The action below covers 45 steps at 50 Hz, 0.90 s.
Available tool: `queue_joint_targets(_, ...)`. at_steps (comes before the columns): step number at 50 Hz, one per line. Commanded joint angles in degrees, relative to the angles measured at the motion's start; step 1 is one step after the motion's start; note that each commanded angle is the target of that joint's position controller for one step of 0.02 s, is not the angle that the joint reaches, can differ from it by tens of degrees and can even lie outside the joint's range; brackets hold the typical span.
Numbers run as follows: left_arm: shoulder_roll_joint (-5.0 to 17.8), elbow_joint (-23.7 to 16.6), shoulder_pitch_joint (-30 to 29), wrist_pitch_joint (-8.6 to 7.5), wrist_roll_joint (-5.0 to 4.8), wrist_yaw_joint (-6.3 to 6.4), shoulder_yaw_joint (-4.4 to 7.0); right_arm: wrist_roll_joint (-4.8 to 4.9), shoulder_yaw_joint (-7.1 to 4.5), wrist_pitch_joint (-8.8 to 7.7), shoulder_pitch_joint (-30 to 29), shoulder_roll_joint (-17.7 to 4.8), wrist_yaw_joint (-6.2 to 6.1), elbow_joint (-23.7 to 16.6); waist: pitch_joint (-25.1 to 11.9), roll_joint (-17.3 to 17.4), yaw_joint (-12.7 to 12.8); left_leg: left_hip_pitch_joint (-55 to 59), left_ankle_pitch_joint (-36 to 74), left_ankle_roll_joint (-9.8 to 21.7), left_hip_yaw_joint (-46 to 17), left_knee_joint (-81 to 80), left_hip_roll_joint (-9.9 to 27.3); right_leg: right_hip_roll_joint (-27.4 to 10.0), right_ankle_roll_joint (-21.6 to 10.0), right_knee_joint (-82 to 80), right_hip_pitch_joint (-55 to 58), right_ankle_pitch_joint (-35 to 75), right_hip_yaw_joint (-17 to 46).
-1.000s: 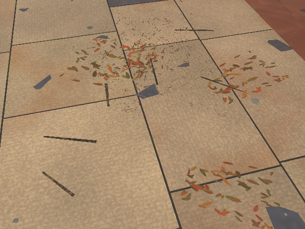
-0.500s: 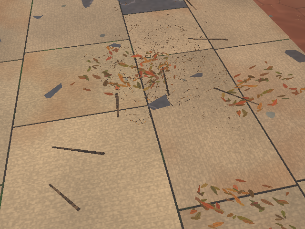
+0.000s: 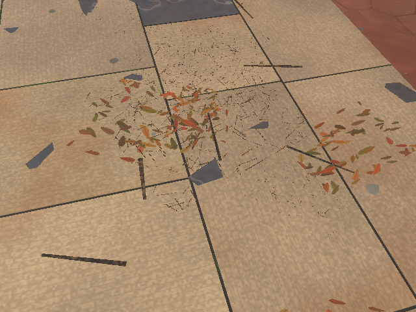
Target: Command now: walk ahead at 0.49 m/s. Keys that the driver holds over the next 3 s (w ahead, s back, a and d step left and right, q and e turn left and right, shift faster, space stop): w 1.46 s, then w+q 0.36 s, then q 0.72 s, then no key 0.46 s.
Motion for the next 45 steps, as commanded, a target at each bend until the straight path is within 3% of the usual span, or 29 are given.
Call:
queue_joint_targets(1,1.02,-4.14,-4.98,-0.07,-0.35,-0.45,-0.18,0.17,-0.52,-0.9,2.26,-5.66,-0.26,-1.99,4.6,4.4,0.34,-2.68,20.35,5.61,-8.98,-7.9,14.65,0.26,1.07,-8.96,-2.66,6.17,-2.05)
queue_joint_targets(5,0.66,-6.65,-12.31,-0.27,-0.98,-0.49,-0.74,0.07,-0.37,-0.95,6.42,-6.31,-0.76,-0.61,4.65,5.31,-1.82,1.89,26.94,4.63,-7.46,-6.89,15.15,2.79,0.26,-19.47,0.59,9.75,-4.45)
queue_joint_targets(8,1.78,-7.81,-13.49,-0.66,-0.98,-0.13,-0.44,-0.48,-0.45,-0.65,7.1,-7.02,-1.27,0.18,4.5,5.62,-1.27,7.91,35.33,4.63,-7.2,-3.37,17.15,4.04,-1.87,-23.32,2.09,6.17,-4.52)
queue_joint_targets(10,3.18,-6.49,-8.12,-1.15,-0.9,0.54,0.29,-0.73,-0.7,-0.5,5.77,-8.11,-1.59,0.21,1.33,6.64,1.57,9.89,50.32,3.53,-6.02,4.43,17.32,6.98,-3.86,-25.22,10.03,1.17,-5.38)
queue_joint_targets(11,4.37,-4.32,-1.25,-1.53,-0.87,1.01,0.98,-0.8,-0.84,-0.25,5.29,-8.67,-1.58,0.29,-2.28,6.61,4.38,9.87,54.2,2.88,-5.3,12.53,16.59,8.68,-5.08,-27.46,17.48,0.41,-5.8)
queue_joint_targets(12,6.08,-1.44,8.09,-2.09,-0.21,1.58,1.87,-0.4,-0.77,-0.05,4.35,-8.67,-1.49,-0.06,-7.01,5.66,8.42,3.98,48.03,1.94,-3.83,23.82,14.86,7.09,-6.7,-30.34,30.29,2.8,-4.08)
queue_joint_targets(13,11.23,0.1,17.86,-2.35,1.25,2.26,3.24,0.13,-0.12,-0.12,4.48,-6.42,-1.28,-2.19,-14.63,-0.16,11.08,-8.03,25.8,1.09,-1.65,41.58,11.63,-6.76,-9.74,-30.17,44.87,-1.58,10.96)
queue_joint_targets(14,14.33,0.29,17.86,-1.85,1.24,1.75,4.0,2.31,0.41,0.15,12.11,-1.34,-0.66,-2.12,-20.15,-11.32,6.63,-27.79,-19.25,-0.89,-2.04,61.43,0.64,-20.73,-18.76,-37.01,56.77,-2.83,39.15)
queue_joint_targets(15,10.92,-0.25,13.12,-1.21,-0.92,1.27,3.48,0.74,-1.06,0.49,6.39,-7.23,-0.96,-2.26,-14.27,-0.72,6.04,-32.5,-14.62,0.13,-8.28,63.61,4.24,-16.86,-16.37,-40.02,50.54,-8.26,37.11)
queue_joint_targets(16,7.75,-1.12,7.24,-1.42,-1.47,1.09,2.44,0.41,-1.2,0.14,0.89,-6.93,-0.67,-4.24,-6.14,-0.26,4.24,-33.41,-8.81,0.22,-8.13,60.73,6.52,-14.74,-14.22,-42.02,41.63,-5.97,27.85)
queue_joint_targets(17,5.18,-1.08,4.82,-1.92,-1.18,0.9,1.77,0.23,-1.14,0.01,-1.18,-5.95,-0.55,-4.56,-2.42,1.7,2.71,-31.43,-5.88,0.03,-7.85,57.73,8.24,-12.16,-12.59,-44.01,35.19,0.54,22.15)
queue_joint_targets(19,2.28,0.49,5.28,-2.67,-1.33,1.39,0.8,-1.19,-1.07,1.44,-0.13,-4.07,0.1,-4.12,-0.64,0.31,-0.31,-26.36,-4.32,-1.09,-7.39,52.92,10.08,-7.92,-9.6,-45.98,28.18,6.91,14.02)
queue_joint_targets(21,2.89,2.14,8.69,-3.59,-1.57,1.59,0.74,-1.44,-1.13,2.51,-0.46,-2.99,0.77,-4.31,-0.45,-0.25,-1.1,-25.96,-3.57,-2.08,-6.13,50.59,10.17,-6.79,-9.51,-46.95,27.11,12.04,10.96)
queue_joint_targets(24,4.89,3.21,11.71,-3.91,-1.7,1.69,0.97,-1.57,-1.27,3.37,-7.39,-3.58,1.29,-6.8,1.95,-0.69,-0.69,-31.59,1.71,-3.53,-4.37,45.55,11.51,-5.59,-9.35,-49.3,27.36,13.04,7.67)
queue_joint_targets(29,4.55,4.27,16.44,-3.64,-1.67,1.7,0.34,-0.69,-0.59,3.13,-19.62,-3.25,1.54,-10.88,3.67,-1.31,2.17,-33.39,10.72,-4.68,-1.39,30.2,10.8,-3.56,-7.77,-49.67,30.4,19.58,3.77)
queue_joint_targets(34,5.24,6.1,21.03,-3.32,-1.07,2.39,0.24,-0.49,-0.29,2.66,-26.69,-3.87,1.27,-13.53,4.49,-2.03,4.27,-33.64,10.53,-2.7,0.0,21.18,8.81,-6.08,-8.23,-47.45,39.42,24.56,3.42)
queue_joint_targets(37,6.31,6.33,19.47,-3.08,-0.68,2.95,0.53,-0.52,-0.82,1.96,-24.67,-4.96,0.95,-13.65,3.48,-2.3,2.01,-28.43,4.51,-0.11,0.61,17.42,6.63,-7.51,-7.44,-41.88,42.92,36.79,2.43)
queue_joint_targets(38,6.92,6.3,18.6,-3.0,-0.59,3.06,0.7,-0.57,-1.29,1.68,-20.58,-5.7,0.58,-12.42,1.29,-2.76,0.17,-22.79,2.36,0.91,1.26,16.36,4.8,-7.3,-6.72,-37.02,42.98,44.25,1.81)
queue_joint_targets(39,7.27,6.26,17.66,-2.74,-0.69,2.98,0.79,-0.72,-1.95,1.23,-12.84,-6.57,0.15,-9.82,-2.6,-1.96,-3.14,-14.06,3.22,2.11,2.13,13.15,2.93,-5.93,-5.87,-28.16,42.05,47.39,0.6)
queue_joint_targets(40,6.67,5.68,17.02,-2.66,-1.11,2.85,0.53,-1.61,-2.94,0.64,-2.96,-8.74,-0.4,-6.71,-8.09,-0.35,-6.86,0.12,4.79,3.96,-1.06,11.85,5.92,-3.7,-4.82,-16.12,34.27,38.85,-0.93)
queue_joint_targets(41,2.56,3.53,19.63,-2.65,-2.99,2.3,-0.51,-3.06,-4.45,0.38,5.17,-14.53,-0.92,-5.67,-16.07,8.76,-7.47,16.96,-1.75,8.83,-22.09,10.09,21.84,2.44,-2.52,4.15,16.96,13.84,-4.38)
queue_joint_targets(42,3.28,3.99,22.68,-2.61,-3.22,2.0,0.25,-1.62,-4.88,1.29,4.06,-15.61,-0.14,-5.48,-20.05,14.51,-5.21,21.24,-2.02,13.89,-44.05,1.77,29.85,10.46,-2.05,18.45,4.94,-20.68,0.13)
queue_joint_targets(43,5.77,3.19,17.9,-2.23,-2.0,2.13,1.01,-0.19,-4.28,1.68,-2.85,-13.22,0.17,-6.5,-11.39,7.19,-2.65,13.79,-5.9,12.12,-36.98,0.69,27.35,6.0,-2.75,20.81,0.37,-16.27,4.4)
queue_joint_targets(44,4.93,1.98,13.4,-2.5,-1.57,1.82,0.83,0.07,-3.18,1.4,-7.41,-9.2,0.35,-7.31,-4.56,3.8,-1.77,5.23,-4.59,10.62,-29.56,-1.4,25.24,3.87,-2.73,18.3,-0.06,-11.74,4.2)
queue_joint_targets(45,3.59,1.8,11.88,-2.44,-1.47,1.62,0.75,-0.18,-2.42,1.0,-9.47,-6.69,0.37,-7.18,-0.86,2.75,0.07,-0.8,-1.35,8.27,-23.98,-3.6,22.29,1.85,-2.69,14.28,1.84,-8.94,3.86)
